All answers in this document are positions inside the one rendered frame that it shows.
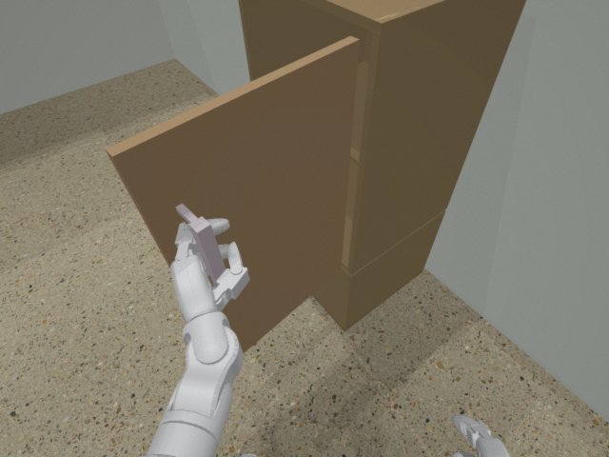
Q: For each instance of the robot left hand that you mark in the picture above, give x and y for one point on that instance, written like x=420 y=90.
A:
x=190 y=276

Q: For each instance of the robot right hand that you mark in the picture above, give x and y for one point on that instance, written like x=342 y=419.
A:
x=479 y=436

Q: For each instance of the left robot forearm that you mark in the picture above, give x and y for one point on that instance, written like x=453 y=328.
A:
x=195 y=417

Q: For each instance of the handle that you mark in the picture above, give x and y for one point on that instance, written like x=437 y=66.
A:
x=206 y=242

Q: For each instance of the cupboard door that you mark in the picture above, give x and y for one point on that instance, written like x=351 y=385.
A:
x=272 y=157

